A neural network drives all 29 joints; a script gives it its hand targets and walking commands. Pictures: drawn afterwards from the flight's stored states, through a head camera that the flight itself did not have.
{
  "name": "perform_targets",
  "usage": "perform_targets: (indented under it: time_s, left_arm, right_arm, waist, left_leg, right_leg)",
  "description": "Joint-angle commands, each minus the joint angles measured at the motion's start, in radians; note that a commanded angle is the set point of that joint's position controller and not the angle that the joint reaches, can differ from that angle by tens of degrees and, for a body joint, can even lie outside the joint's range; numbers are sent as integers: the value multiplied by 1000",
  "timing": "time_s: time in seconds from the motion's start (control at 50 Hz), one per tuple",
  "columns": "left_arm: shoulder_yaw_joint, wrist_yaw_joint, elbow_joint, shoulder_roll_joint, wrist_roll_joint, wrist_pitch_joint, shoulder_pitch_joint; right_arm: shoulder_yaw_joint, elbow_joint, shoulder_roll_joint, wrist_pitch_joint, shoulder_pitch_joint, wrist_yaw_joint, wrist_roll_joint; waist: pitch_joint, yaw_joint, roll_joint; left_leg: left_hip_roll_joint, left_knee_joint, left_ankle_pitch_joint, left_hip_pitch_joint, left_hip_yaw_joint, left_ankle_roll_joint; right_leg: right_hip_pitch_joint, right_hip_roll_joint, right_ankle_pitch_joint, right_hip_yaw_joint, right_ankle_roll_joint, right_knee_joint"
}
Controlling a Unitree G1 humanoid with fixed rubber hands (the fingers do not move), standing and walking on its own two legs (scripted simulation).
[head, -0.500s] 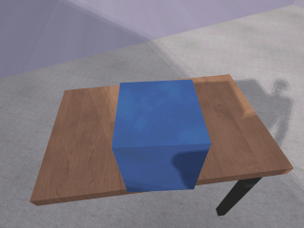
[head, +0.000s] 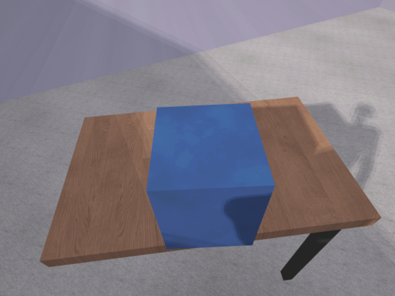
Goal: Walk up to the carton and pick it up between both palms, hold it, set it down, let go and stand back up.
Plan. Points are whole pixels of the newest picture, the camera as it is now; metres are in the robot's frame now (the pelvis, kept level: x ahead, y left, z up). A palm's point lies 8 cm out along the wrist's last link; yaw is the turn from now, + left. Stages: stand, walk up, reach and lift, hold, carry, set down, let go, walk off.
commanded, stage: stand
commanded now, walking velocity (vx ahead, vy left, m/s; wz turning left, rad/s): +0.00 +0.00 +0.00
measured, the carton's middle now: (206, 179) +0.37 +0.00 +0.04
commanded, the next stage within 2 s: none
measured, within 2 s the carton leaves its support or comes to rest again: neither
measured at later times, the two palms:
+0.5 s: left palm out of the picture -0.05 +0.19 -0.15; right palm out of the picture -0.03 -0.20 -0.15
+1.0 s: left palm out of the picture -0.04 +0.19 -0.15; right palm out of the picture -0.03 -0.20 -0.15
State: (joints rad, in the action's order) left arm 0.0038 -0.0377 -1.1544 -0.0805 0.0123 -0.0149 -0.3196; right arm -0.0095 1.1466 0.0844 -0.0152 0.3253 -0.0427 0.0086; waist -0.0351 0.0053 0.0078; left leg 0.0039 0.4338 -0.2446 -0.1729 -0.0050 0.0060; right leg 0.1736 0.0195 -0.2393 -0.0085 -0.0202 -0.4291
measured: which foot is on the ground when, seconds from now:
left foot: down 0.00-1.00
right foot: down 0.00-1.00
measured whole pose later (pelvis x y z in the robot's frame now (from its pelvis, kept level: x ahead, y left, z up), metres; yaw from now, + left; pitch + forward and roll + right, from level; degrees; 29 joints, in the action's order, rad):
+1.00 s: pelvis +0.00 +0.00 +0.00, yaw +0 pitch -1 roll +0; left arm 0.00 -0.04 -1.15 -0.09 0.01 -0.01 -0.33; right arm -0.01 1.14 0.10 -0.01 0.33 -0.04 0.01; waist -0.04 0.01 0.01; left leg 0.00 0.42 -0.24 -0.17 0.00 0.00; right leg 0.17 0.02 -0.23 0.00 -0.02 -0.41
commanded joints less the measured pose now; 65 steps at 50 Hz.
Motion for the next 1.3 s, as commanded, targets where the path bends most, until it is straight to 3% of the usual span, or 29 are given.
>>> perform_targets:
  time_s: [0.0, 0.06, 0.1, 0.18, 0.22, 0.24, 0.32, 0.36, 0.42, 0.46, 0.5, 0.52, 0.54, 0.58, 0.62, 0.66, 0.72, 0.76, 0.8, 0.82, 0.86, 0.9, 0.92, 1.02, 1.06, 1.08, 1.1, 1.2, 1.28]
  left_arm:
    - [8, -11, -8, -54, -3, 2, -125]
    - [10, -8, -12, -74, 7, 2, -121]
    - [-6, -14, -8, -40, 2, 0, -111]
    - [13, -9, -12, -81, -7, 8, -131]
    - [15, -6, -10, -71, -3, 3, -113]
    - [4, -10, -6, -49, 3, 1, -102]
    - [15, -7, -6, -85, 0, -1, -128]
    - [13, -7, -3, -77, -1, 0, -115]
    - [18, -7, -4, -98, -2, -5, -117]
    - [14, -8, 0, -75, 0, -2, -134]
    - [17, -5, -14, -81, 0, -4, -119]
    - [1, 4, -10, -47, -4, -10, -147]
    - [10, 0, -20, -78, 1, -9, -128]
    - [9, -11, -16, -84, -6, 1, -121]
    - [12, -9, -12, -69, -6, 4, -137]
    - [22, -8, -10, -97, -4, 1, -128]
    - [17, -5, 4, -100, -1, -5, -113]
    - [13, 0, 7, -80, -3, -10, -123]
    - [16, -2, -7, -101, -5, -2, -124]
    - [15, 5, 2, -86, -2, -4, -125]
    - [19, -3, 7, -86, 1, -1, -117]
    - [15, 0, 5, -99, 2, -4, -124]
    - [17, 2, 1, -87, -2, -7, -124]
    - [20, -7, 10, -95, -5, -5, -95]
    - [27, -7, 7, -109, 0, -10, -117]
    - [23, 2, 13, -111, 7, -4, -88]
    - [10, 2, 3, -58, 3, -9, -120]
    - [11, -1, 1, -69, -13, 1, -133]
    - [24, -3, -1, -115, -3, -4, -125]
  right_arm:
    - [-5, -6, 45, -6, 130, -2, -4]
    - [-23, -21, 106, -11, 98, -3, -3]
    - [-25, -2, 93, -12, 142, 5, -4]
    - [-17, -3, 70, -7, 144, 2, -1]
    - [-15, -17, 74, -9, 99, -1, 4]
    - [-17, -12, 76, -9, 116, -1, -3]
    - [-13, -16, 72, -7, 121, -1, 3]
    - [-16, -18, 77, -7, 110, 3, 6]
    - [-20, -17, 79, -12, 99, -3, 3]
    - [-16, -19, 88, -10, 98, -2, 8]
    - [-21, -10, 97, -8, 118, 0, -2]
    - [-20, -19, 96, -9, 118, -4, -7]
    - [-23, -23, 103, -11, 89, -1, -3]
    - [-8, -12, 52, -7, 129, 3, 0]
    - [-10, -8, 61, -4, 98, 0, -2]
    - [-3, -12, 57, -3, 119, -3, -1]
    - [-20, -7, 101, -7, 117, 1, 4]
    - [-20, -12, 112, -10, 94, 5, -1]
    - [-4, -8, 57, -5, 124, 6, 5]
    - [-12, -18, 97, -8, 97, 1, 0]
    - [-5, -27, 61, -6, 87, -3, 3]
    - [-14, -17, 99, -10, 110, 0, -5]
    - [-16, -27, 95, -9, 87, 2, -3]
    - [9, -7, 25, -9, 121, 3, 6]
    - [-9, -7, 80, -9, 126, 0, 3]
    - [-14, -5, 117, -12, 113, 1, -1]
    - [-12, -18, 87, -10, 95, 8, -5]
    - [-14, -19, 98, -10, 104, 6, -11]
    - [-3, -8, 67, -6, 130, 7, -7]
  waist:
    - [-75, 6, 16]
    - [-44, 4, -25]
    - [-93, -25, -5]
    - [-52, -2, 44]
    - [-72, 5, -27]
    - [-38, 1, 21]
    - [-49, 9, -45]
    - [-48, 1, 24]
    - [-55, 10, -26]
    - [-82, 13, 23]
    - [-58, 0, -50]
    - [-48, 7, -11]
    - [-77, -1, -47]
    - [-96, -8, 20]
    - [-68, 11, 15]
    - [-83, -6, -41]
    - [-75, -10, 45]
    - [-63, 9, -4]
    - [-63, -7, -45]
    - [-51, 17, 9]
    - [-91, 11, 38]
    - [-45, 6, -49]
    - [-41, 4, 2]
    - [-74, -1, -13]
    - [-50, 0, 27]
    - [-45, -9, -33]
    - [-43, 0, -28]
    - [-75, 2, 50]
    - [-53, -6, -33]
  left_leg:
    - [-77, -107, 98, -67, 80, 15]
    - [-82, -96, 107, -25, 82, 25]
    - [-80, -90, 97, -53, 75, 23]
    - [-81, -112, 41, -62, 86, 22]
    - [-83, -101, 63, -57, 91, 24]
    - [-82, -93, 77, -54, 74, 22]
    - [-90, -87, 66, -41, 77, 30]
    - [-86, -75, 82, -52, 74, 31]
    - [-77, -88, 131, -40, 70, 25]
    - [-83, -101, 74, -64, 73, 29]
    - [-78, -95, 120, -22, 75, 28]
    - [-87, -83, 100, -17, 64, 21]
    - [-88, -83, 84, -39, 73, 24]
    - [-84, -89, 103, -61, 59, 19]
    - [-85, -76, 101, -35, 56, 10]
    - [-88, -92, 101, -51, 78, 19]
    - [-82, -88, 101, -31, 69, 20]
    - [-84, -79, 107, -53, 74, 17]
    - [-85, -91, 115, -10, 71, 17]
    - [-83, -85, 107, -27, 65, 18]
    - [-84, -104, 66, -62, 64, 18]
    - [-91, -101, 89, -27, 74, 28]
    - [-89, -103, 97, -19, 66, 24]
    - [-85, -109, 97, -35, 79, 19]
    - [-84, -89, 118, -29, 72, 25]
    - [-87, -86, 110, -26, 68, 26]
    - [-86, -81, 124, -28, 67, 27]
    - [-86, -105, 80, -31, 66, 18]
    - [-84, -104, 103, -43, 82, 19]
  right_leg:
    - [3, 73, 122, -57, 37, 62]
    - [21, 67, 103, -51, 37, 59]
    - [41, 70, 93, -34, 23, 64]
    - [21, 64, 80, -37, 30, 67]
    - [38, 62, 66, -41, 34, 63]
    - [12, 68, 87, -44, 39, 70]
    - [43, 68, 79, -49, 38, 75]
    - [23, 62, 101, -53, 39, 93]
    - [19, 66, 118, -50, 38, 73]
    - [32, 73, 100, -56, 39, 83]
    - [20, 65, 130, -35, 30, 67]
    - [43, 60, 108, -48, 36, 79]
    - [39, 58, 110, -36, 22, 91]
    - [28, 78, 104, -53, 30, 92]
    - [25, 64, 104, -46, 31, 95]
    - [21, 60, 92, -44, 37, 102]
    - [22, 71, 104, -54, 44, 97]
    - [-8, 69, 134, -37, 36, 93]
    - [31, 67, 93, -51, 37, 84]
    - [13, 68, 106, -38, 31, 83]
    - [27, 80, 93, -55, 45, 96]
    - [16, 69, 84, -50, 42, 76]
    - [22, 65, 80, -41, 36, 77]
    - [30, 77, 92, -51, 41, 75]
    - [17, 74, 111, -49, 46, 82]
    - [11, 67, 138, -37, 38, 94]
    - [1, 66, 155, -34, 37, 78]
    - [27, 65, 101, -48, 40, 106]
    - [0, 66, 109, -34, 33, 69]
